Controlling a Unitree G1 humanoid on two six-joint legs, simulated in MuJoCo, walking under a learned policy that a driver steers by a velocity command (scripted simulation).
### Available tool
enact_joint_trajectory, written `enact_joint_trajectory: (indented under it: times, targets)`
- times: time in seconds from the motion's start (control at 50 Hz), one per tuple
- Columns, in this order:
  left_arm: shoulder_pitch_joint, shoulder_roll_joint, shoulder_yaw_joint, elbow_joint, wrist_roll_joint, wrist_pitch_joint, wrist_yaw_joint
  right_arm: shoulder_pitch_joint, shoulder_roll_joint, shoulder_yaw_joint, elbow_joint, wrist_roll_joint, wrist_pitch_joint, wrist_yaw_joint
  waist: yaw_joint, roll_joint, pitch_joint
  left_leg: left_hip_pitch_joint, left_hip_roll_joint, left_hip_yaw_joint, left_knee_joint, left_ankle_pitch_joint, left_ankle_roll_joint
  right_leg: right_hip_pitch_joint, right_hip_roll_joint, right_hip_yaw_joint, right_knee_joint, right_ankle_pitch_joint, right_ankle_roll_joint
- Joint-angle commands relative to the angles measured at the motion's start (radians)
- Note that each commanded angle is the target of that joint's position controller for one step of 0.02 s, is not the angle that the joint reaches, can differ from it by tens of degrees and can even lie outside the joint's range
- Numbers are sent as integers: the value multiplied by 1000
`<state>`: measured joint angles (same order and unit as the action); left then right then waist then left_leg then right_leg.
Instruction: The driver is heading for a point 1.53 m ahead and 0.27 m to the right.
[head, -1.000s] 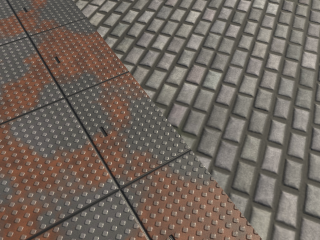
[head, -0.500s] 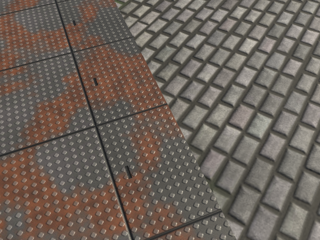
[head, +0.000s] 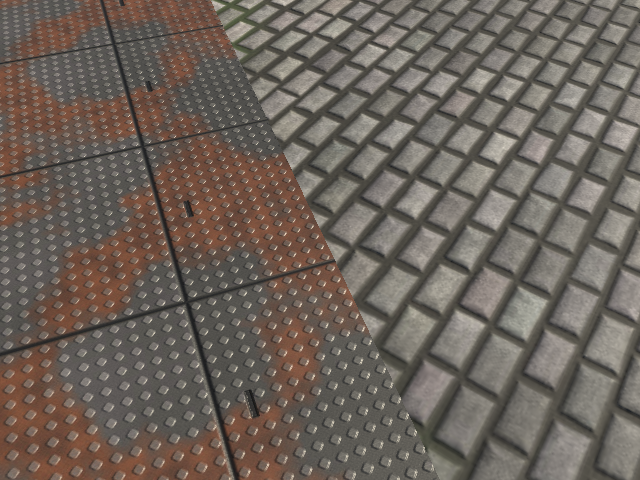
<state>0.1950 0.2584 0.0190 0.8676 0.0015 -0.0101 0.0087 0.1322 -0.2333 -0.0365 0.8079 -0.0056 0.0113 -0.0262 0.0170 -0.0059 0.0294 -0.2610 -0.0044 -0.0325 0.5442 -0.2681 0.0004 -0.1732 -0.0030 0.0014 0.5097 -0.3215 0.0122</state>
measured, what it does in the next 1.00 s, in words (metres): steps on the spot: left foot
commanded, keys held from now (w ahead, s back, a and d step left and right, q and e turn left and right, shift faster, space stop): e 0.46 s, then no key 0.28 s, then q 0.18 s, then w+q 0.08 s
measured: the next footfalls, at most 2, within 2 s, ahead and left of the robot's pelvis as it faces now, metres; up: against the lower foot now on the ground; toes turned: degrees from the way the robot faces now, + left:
left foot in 0.80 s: +0.07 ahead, +0.08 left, +0.00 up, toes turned -21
left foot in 1.46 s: +0.31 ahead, +0.12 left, +0.00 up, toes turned +3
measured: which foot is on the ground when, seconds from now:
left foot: down 0.00-0.28, up 0.30-0.78, down 0.80-1.00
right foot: down 0.00-1.00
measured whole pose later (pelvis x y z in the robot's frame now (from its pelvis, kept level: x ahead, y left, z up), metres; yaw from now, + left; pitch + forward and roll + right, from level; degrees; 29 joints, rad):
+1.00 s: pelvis +0.00 -0.04 +0.00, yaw -14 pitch -1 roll +0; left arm 0.14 0.28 0.05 0.83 0.01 0.01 0.04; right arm 0.17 -0.28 -0.06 0.91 0.02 -0.02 -0.02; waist 0.00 -0.01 0.04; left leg -0.23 -0.02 -0.11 0.51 -0.27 -0.01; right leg -0.22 0.07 0.05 0.52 -0.33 -0.04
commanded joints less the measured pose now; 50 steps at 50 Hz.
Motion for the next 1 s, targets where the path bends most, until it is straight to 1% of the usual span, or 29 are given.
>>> enact_joint_trajectory:
  times: [0.02, 0.08, 0.12, 0.14, 0.18, 0.22, 0.26, 0.28, 0.3, 0.32, 0.34, 0.36, 0.38, 0.4, 0.42, 0.48, 0.54, 0.64, 0.74, 0.76, 0.78, 0.8, 0.82, 0.84, 0.86, 0.88, 0.92, 0.96, 1.0]
  targets:
    - [-37, 139, 39, -65, -16, 1, 9, 14, -187, -58, -42, 4, -3, -22, -27, 37, -89, 180, 100, -75, -30, 455, 82, -123, -20, 44, 13, 297, -25]
    - [-37, 117, 44, -82, -17, 18, 14, 61, -204, -72, -25, 3, 10, -36, -37, 115, -106, 202, 233, -173, -93, 504, 175, -208, 11, 20, 168, 142, -3]
    - [-33, 116, 53, -90, -17, 35, 9, 29, -200, -71, -37, -4, 8, -43, -41, 201, -103, 172, 368, -267, -153, 553, 265, -272, 8, 7, 404, -258, 7]
    - [-42, 124, 60, -97, -21, 43, 6, 21, -203, -71, -41, -9, 2, -44, -44, 171, -87, 151, 402, -276, -178, 562, 288, -309, -19, 30, 498, -336, 10]
    - [-12, 117, 62, -94, -26, 57, 4, -68, -220, -77, -50, 4, -9, -43, 2, 134, -70, 87, 358, -175, -186, 484, 226, -260, -68, 41, 422, -253, 9]
    - [21, 117, 65, -82, -21, 61, -5, -114, -225, -80, -47, 13, -4, -41, 18, 149, -87, 44, 306, -74, -159, 465, 179, -147, -51, -12, 293, -119, 6]
    - [82, 122, 77, -64, -18, 62, -21, -120, -214, -78, -35, 28, 8, -39, 49, 133, -108, 13, 263, 10, -73, 361, 130, -20, 0, -78, 92, 68, -20]
    - [94, 137, 86, -63, -11, 61, -26, -71, -182, -73, -13, 33, 13, -35, 40, 55, -92, -39, 211, 71, 48, 188, 72, 38, 13, -36, -24, 145, -52]
    - [83, 245, 112, -93, -8, 57, -11, -16, -127, -59, -14, -3, 19, -29, 1, -233, -50, -262, 95, 175, 310, -183, -37, 121, -187, 287, -151, 422, -144]
    - [91, 315, 110, -131, 33, 36, -17, -127, -120, -53, -77, -18, 15, -37, 40, -317, -67, -378, -30, 42, 533, -447, -63, 44, -383, 597, -224, 559, -346]
    - [79, 294, 105, -136, 50, 10, -21, -139, -158, -64, -82, -1, 12, -40, 41, -203, -86, -387, -8, -45, 647, -423, -52, 28, -375, 591, -243, 450, -381]
    - [23, 263, 99, -143, 32, -7, -16, -118, -183, -74, -67, 12, 10, -41, 7, -148, -51, -401, 16, -64, 655, -322, -38, 24, -312, 494, -228, 362, -320]
    - [-26, 237, 95, -151, 7, -9, -6, -90, -195, -83, -39, 7, 9, -46, -14, -90, -44, -407, 34, -66, 625, -229, -38, 34, -257, 425, -212, 285, -252]
    - [-47, 217, 88, -157, -9, -8, 3, -87, -201, -87, -29, 2, 8, -52, -18, -91, -46, -400, 42, -70, 599, -173, -44, 39, -233, 397, -204, 294, -219]
    - [-36, 202, 81, -158, -12, -5, 10, -83, -192, -87, -25, 0, 5, -49, -18, -93, -63, -367, 31, -67, 603, -134, -52, 37, -211, 373, -201, 342, -212]
    - [10, 187, 78, -158, -10, -1, 23, -65, -160, -80, -17, 12, -5, -40, -11, -87, -106, -354, 9, -63, 545, -72, -68, 110, -196, 346, -195, 402, -219]
    - [21, 177, 73, -153, -7, 3, 29, -76, -148, -74, -12, 13, -5, -38, 4, -103, -99, -330, 19, -61, 415, -47, -87, 131, -190, 343, -206, 341, -218]
    - [-7, 178, 68, -142, 7, 10, 24, -79, -150, -67, -1, 16, -13, -26, 21, -132, -50, -198, 35, -45, 241, -61, -94, 37, -172, 349, -231, 201, -231]
    - [-47, 165, 57, -126, 6, 19, 13, -45, -151, -60, 21, 19, -33, -11, 15, -121, -49, -61, 28, -23, 67, -71, -72, 12, -168, 373, -193, 281, -235]
    - [-67, 136, 45, -120, 4, 19, 13, -9, -136, -54, 40, 17, -37, -4, -11, -104, -66, 2, 35, -17, -32, -4, -61, 10, -158, 349, -172, 304, -219]
    - [-60, 108, 33, -103, 2, 18, 12, 25, -118, -45, 60, 9, -43, 4, -35, -78, -72, 94, 39, -12, -186, 151, -46, -11, -137, 317, -160, 315, -185]
    - [-13, 99, 30, -83, 11, 9, 9, 31, -141, -44, 67, -4, -46, 9, -22, -42, -87, 173, 72, -56, -213, 282, -28, -34, -109, 289, -151, 301, -141]
    - [26, 110, 33, -75, 31, 0, 6, 23, -208, -52, 57, -9, -43, 7, 22, 52, -100, 208, 150, -139, -173, 474, 11, -53, -44, 219, -92, 216, -99]
    - [47, 108, 37, -72, 34, -5, 6, -29, -234, -55, 57, 0, -40, 10, 69, 140, -96, 134, 154, -147, -138, 425, 71, -21, 23, 147, -109, 128, -65]
    - [-19, 139, 43, -78, 35, -2, 14, -60, -219, -56, 39, 11, -39, 14, 29, 135, -74, 62, 145, -175, -167, 295, 93, 18, 35, 119, -88, 127, -40]
    - [-56, 166, 54, -82, 23, 2, 23, -59, -218, -54, 38, 11, -40, 15, 12, 121, -62, 29, 140, -194, -189, 250, 93, 26, 39, 103, -54, 129, -38]
    - [-62, 158, 61, -89, 14, 19, 39, -57, -236, -56, 36, 16, -46, 16, 10, 149, -43, 7, 141, -238, -191, 266, 99, 17, 38, 85, -20, 157, -43]
    - [-47, 119, 59, -94, 14, 20, 37, -21, -210, -50, 46, 25, -42, 7, 13, 163, -64, 2, 136, -287, -206, -8, 124, -2, 61, 45, -1, -53, -45]
    - [-56, 100, 60, -104, -2, 0, 26, 9, -213, -53, 42, 35, -35, -3, 8, 144, -6, -56, 137, -362, -237, -384, 152, -52, 56, 47, 6, -192, -63]
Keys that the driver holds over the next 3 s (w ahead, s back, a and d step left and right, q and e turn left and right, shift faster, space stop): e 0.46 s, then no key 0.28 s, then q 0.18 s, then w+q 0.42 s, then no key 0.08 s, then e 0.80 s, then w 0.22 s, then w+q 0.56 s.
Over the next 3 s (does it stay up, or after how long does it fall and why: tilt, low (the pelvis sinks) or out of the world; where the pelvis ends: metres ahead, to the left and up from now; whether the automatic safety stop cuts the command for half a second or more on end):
stays up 0.55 -0.08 0.00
